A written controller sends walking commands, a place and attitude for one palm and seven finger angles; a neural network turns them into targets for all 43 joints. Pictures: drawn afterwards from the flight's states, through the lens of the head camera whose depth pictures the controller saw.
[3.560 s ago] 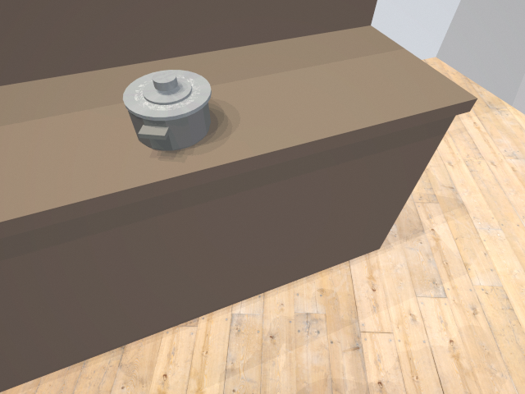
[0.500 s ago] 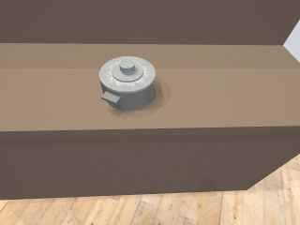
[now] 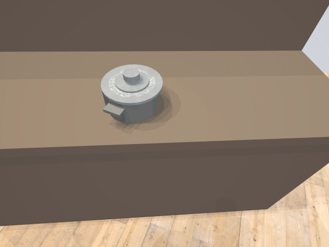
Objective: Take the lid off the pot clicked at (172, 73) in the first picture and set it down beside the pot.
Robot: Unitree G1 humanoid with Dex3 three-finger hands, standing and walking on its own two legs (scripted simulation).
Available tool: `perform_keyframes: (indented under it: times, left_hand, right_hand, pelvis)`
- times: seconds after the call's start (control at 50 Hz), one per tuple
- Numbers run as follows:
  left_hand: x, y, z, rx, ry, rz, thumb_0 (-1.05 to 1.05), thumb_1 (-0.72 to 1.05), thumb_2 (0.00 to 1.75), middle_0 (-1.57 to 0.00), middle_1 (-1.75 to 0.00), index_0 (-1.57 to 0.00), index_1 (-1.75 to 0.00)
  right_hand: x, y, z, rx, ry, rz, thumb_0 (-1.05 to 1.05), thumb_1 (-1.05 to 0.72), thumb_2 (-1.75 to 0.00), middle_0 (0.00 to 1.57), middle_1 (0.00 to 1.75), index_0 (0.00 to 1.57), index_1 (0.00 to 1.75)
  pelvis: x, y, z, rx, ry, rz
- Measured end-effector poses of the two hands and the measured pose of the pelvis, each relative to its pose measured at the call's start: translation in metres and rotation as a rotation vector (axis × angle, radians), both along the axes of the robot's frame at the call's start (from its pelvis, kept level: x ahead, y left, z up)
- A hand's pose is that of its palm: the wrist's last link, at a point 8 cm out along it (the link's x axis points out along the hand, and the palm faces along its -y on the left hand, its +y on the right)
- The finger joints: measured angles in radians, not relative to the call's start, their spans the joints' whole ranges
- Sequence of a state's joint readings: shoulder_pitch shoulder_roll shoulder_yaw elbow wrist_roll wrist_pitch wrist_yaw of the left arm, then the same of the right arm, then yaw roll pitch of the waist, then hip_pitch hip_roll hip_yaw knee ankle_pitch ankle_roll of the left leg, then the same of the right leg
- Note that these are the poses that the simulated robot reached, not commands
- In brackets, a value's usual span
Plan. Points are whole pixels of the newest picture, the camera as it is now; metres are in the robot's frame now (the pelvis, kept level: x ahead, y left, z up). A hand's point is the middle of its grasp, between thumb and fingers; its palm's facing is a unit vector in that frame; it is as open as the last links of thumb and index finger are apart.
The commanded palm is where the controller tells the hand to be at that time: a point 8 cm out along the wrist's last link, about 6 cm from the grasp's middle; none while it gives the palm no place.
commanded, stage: look again from close up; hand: left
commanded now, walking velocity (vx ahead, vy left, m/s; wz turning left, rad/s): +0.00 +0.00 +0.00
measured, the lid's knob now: (131, 75) +0.52 +0.13 +0.14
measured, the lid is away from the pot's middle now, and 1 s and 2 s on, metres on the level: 0.01 0.01 0.01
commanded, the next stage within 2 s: lift the closed hand beside the body in 1.14 s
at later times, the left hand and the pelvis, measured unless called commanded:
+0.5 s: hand out of the picture +0.05 +0.20 -0.18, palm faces +0.00 -0.97 -0.24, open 7.3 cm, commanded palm none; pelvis +0.02 +0.01 -0.01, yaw -1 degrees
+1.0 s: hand out of the picture +0.04 +0.19 -0.18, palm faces +0.00 -0.98 -0.22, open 7.3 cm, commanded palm none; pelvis +0.02 +0.00 +0.00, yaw -1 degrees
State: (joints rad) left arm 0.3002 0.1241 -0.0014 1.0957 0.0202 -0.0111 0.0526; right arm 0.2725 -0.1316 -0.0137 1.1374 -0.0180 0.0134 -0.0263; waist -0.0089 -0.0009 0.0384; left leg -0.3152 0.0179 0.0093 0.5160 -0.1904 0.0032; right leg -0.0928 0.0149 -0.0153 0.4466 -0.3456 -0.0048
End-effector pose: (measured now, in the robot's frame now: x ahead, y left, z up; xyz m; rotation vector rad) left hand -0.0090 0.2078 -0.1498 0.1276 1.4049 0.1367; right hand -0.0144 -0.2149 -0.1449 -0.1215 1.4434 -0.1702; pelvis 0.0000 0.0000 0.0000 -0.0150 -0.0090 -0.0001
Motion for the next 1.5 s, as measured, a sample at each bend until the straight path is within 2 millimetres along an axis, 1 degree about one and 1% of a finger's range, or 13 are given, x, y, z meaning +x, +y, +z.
perform_keyframes:
  times: [0.08,0.28,0.42,0.54,0.68,0.88,1.26,1.28,1.3,1.36,1.4,1.44,1.5]
  left_hand:
    - [0.007,0.011,0.000,0.016,-0.012,-0.027,0.00,0.91,0.90,-0.20,-0.30,-0.21,-0.30]
    - [0.040,0.039,0.003,0.074,-0.079,-0.029,0.00,0.91,0.90,-0.20,-0.30,-0.20,-0.30]
    - [0.051,0.042,0.004,0.078,-0.089,-0.039,0.00,0.91,0.90,-0.20,-0.30,-0.20,-0.30]
    - [0.053,0.038,0.003,0.070,-0.083,-0.039,0.00,0.91,0.90,-0.20,-0.30,-0.20,-0.30]
    - [0.050,0.032,0.001,0.055,-0.067,-0.037,0.00,0.91,0.90,-0.20,-0.30,-0.20,-0.30]
    - [0.047,0.029,0.000,0.047,-0.060,-0.035,0.00,0.91,0.90,-0.20,-0.30,-0.21,-0.30]
    - [0.036,0.034,0.004,0.048,-0.059,-0.041,0.00,0.91,0.90,-0.20,-0.30,-0.20,-0.30]
    - [0.042,0.036,0.008,0.052,-0.102,0.003,0.00,0.91,0.90,-0.20,-0.30,-0.21,-0.30]
    - [0.055,0.038,0.020,0.072,-0.195,0.029,0.01,0.91,0.90,-0.20,-0.30,-0.21,-0.30]
    - [0.099,0.041,0.067,0.158,-0.496,0.037,0.01,0.91,0.90,-0.24,-0.34,-0.25,-0.34]
    - [0.117,0.042,0.088,0.201,-0.608,0.015,0.01,0.91,0.90,-0.28,-0.39,-0.29,-0.39]
    - [0.125,0.042,0.101,0.213,-0.669,-0.009,0.00,0.91,0.90,-0.33,-0.45,-0.34,-0.45]
    - [0.126,0.042,0.123,0.217,-0.752,-0.039,0.00,0.91,0.90,-0.43,-0.55,-0.44,-0.55]
  right_hand:
    - [0.016,-0.002,-0.004,-0.006,-0.063,0.008,0.01,-0.93,-0.90,0.20,0.30,0.20,0.29]
    - [0.059,-0.001,-0.006,-0.017,-0.155,0.043,0.01,-0.93,-0.90,0.20,0.30,0.20,0.29]
    - [0.085,0.000,-0.001,-0.016,-0.201,0.061,0.00,-0.92,-0.90,0.20,0.30,0.20,0.29]
    - [0.097,-0.004,0.003,-0.022,-0.213,0.068,0.00,-0.91,-0.90,0.20,0.30,0.20,0.29]
    - [0.100,-0.013,0.006,-0.040,-0.203,0.066,0.00,-0.91,-0.90,0.20,0.30,0.20,0.29]
    - [0.092,-0.021,0.010,-0.059,-0.182,0.053,0.00,-0.91,-0.90,0.20,0.30,0.20,0.29]
    - [0.068,-0.010,0.009,-0.038,-0.150,0.054,0.00,-0.91,-0.90,0.20,0.30,0.20,0.29]
    - [0.069,-0.010,0.010,-0.030,-0.166,0.065,0.00,-0.91,-0.90,0.20,0.30,0.20,0.29]
    - [0.072,-0.009,0.012,-0.025,-0.205,0.085,0.00,-0.91,-0.90,0.20,0.30,0.20,0.29]
    - [0.090,-0.007,0.021,-0.012,-0.352,0.127,0.00,-0.91,-0.90,0.20,0.30,0.20,0.29]
    - [0.107,-0.008,0.026,0.003,-0.433,0.130,0.01,-0.91,-0.90,0.20,0.30,0.20,0.30]
    - [0.124,-0.010,0.034,0.008,-0.507,0.126,0.01,-0.91,-0.90,0.20,0.30,0.20,0.30]
    - [0.151,-0.013,0.052,-0.002,-0.622,0.136,0.01,-0.91,-0.90,0.20,0.30,0.20,0.30]
  pelvis:
    - [0.004,0.007,-0.005,-0.009,0.010,0.000]
    - [0.016,0.015,-0.010,0.004,0.013,-0.009]
    - [0.021,0.013,-0.008,0.012,0.018,-0.015]
    - [0.024,0.010,-0.007,0.017,0.020,-0.018]
    - [0.026,0.005,-0.006,0.019,0.018,-0.019]
    - [0.026,0.002,-0.004,0.018,0.007,-0.022]
    - [0.014,0.005,-0.001,0.018,-0.007,-0.015]
    - [0.012,0.006,-0.001,0.019,-0.008,-0.006]
    - [0.011,0.006,0.000,0.021,-0.012,0.001]
    - [0.006,0.007,0.002,0.024,-0.015,0.016]
    - [0.001,0.007,0.002,0.019,-0.005,0.025]
    - [-0.004,0.006,0.003,0.014,0.003,0.023]
    - [-0.010,0.003,0.003,0.006,0.005,0.012]
